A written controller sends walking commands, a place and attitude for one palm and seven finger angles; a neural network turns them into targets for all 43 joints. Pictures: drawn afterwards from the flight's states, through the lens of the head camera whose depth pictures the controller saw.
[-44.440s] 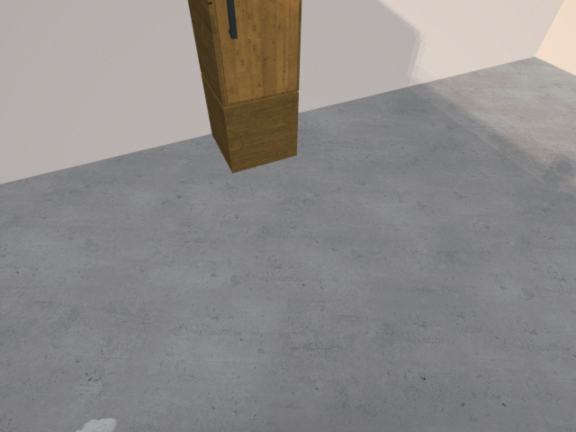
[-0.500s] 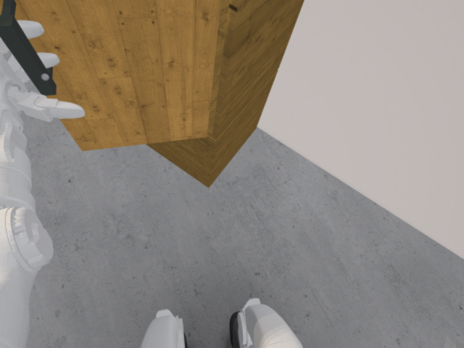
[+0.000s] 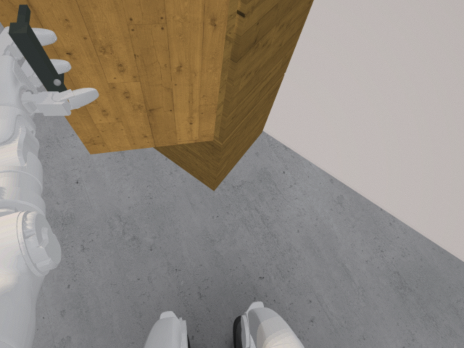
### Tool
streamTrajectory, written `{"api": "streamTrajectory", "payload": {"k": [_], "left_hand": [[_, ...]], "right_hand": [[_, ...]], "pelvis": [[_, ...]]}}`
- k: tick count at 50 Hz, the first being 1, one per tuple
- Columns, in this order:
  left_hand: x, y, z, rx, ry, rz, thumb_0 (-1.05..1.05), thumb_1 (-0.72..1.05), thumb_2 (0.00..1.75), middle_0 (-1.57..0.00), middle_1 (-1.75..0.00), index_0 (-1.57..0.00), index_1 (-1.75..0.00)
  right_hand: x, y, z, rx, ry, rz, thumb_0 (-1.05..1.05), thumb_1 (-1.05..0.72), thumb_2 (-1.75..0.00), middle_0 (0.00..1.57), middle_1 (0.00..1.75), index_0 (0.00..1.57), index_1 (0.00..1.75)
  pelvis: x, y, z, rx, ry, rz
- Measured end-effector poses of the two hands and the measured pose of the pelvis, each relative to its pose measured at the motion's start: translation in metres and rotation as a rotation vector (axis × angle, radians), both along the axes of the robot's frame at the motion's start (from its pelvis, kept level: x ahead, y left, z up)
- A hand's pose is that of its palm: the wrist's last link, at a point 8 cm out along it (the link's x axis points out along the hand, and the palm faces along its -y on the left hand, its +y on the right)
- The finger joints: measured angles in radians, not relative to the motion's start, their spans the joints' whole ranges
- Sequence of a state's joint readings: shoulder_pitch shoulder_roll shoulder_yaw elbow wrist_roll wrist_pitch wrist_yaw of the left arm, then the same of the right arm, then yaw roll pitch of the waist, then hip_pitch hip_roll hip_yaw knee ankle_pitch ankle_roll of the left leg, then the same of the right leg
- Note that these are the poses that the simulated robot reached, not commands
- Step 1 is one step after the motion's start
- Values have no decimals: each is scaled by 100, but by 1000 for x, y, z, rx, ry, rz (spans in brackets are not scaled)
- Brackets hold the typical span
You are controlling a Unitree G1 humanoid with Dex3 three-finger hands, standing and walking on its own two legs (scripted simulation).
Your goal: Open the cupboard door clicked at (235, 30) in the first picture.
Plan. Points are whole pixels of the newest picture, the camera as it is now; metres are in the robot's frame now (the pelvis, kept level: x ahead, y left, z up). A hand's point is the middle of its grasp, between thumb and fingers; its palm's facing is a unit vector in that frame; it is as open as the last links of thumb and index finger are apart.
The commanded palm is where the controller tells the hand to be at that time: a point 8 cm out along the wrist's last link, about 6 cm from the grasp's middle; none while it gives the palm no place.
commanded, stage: close the thumb around the handle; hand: left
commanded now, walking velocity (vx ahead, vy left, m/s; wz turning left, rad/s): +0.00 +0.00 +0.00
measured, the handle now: (43, 56) +0.58 +0.26 +0.08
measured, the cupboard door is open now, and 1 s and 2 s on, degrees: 47 63 100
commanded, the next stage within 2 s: pull the door open along its arc in 0.40 s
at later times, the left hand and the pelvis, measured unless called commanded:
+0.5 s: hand (56, 81) +0.53 +0.23 +0.08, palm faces +0.10 -0.99 -0.01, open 5.8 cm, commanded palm +0.51 +0.26 +0.08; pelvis -0.01 +0.00 +0.00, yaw +0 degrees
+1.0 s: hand (71, 124) +0.45 +0.20 +0.08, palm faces +0.06 -1.00 +0.02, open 6.1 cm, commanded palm +0.39 +0.24 +0.08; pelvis +0.01 +0.00 +0.02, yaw -1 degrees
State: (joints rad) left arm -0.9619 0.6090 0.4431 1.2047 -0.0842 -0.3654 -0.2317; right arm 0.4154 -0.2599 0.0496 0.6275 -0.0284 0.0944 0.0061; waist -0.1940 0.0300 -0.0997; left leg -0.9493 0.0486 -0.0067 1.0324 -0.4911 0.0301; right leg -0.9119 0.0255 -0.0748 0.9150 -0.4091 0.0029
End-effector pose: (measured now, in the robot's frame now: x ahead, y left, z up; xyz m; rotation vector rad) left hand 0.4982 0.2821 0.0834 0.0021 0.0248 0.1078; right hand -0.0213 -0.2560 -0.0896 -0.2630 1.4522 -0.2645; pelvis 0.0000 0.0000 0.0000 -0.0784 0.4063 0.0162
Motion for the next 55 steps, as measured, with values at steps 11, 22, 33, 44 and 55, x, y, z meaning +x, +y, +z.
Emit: {"api": "streamTrajectory", "payload": {"k": [11, 22, 33, 44, 55], "left_hand": [[0, 0, 0, 5, 1, 11, 0, 48, 72, -32, -131, -32, -131], [2, 2, 0, 2, 4, -3, 1, 72, 81, -34, -134, -35, -134], [0, 2, 0, 1, 4, -14, 1, 73, 80, -34, -133, -35, -135], [-38, -10, -1, 0, -22, -47, 1, 72, 75, -32, -133, -32, -133], [-105, -55, -4, -72, -56, 124, 2, 69, 76, -30, -133, -32, -127]], "right_hand": [[-4, -3, -1, -3, 14, 4, 0, -91, -90, 20, 29, 20, 29], [-7, -7, 0, -20, 14, 8, 0, -91, -90, 20, 29, 20, 29], [-10, -5, 2, -19, -8, -19, 0, -91, -90, 20, 29, 20, 29], [16, 1, 7, 26, -98, -44, 0, -91, -90, 20, 29, 20, 29], [105, 9, 8, 90, -352, 80, 1, -91, -90, 20, 29, 20, 29]], "pelvis": [[-1, -2, -1, 1, 3, 4], [-4, -3, -3, 0, 9, 7], [-5, -3, -1, 3, 5, -14], [7, 1, 10, 16, -39, -37], [11, 3, 17, 33, -99, -24]]}}
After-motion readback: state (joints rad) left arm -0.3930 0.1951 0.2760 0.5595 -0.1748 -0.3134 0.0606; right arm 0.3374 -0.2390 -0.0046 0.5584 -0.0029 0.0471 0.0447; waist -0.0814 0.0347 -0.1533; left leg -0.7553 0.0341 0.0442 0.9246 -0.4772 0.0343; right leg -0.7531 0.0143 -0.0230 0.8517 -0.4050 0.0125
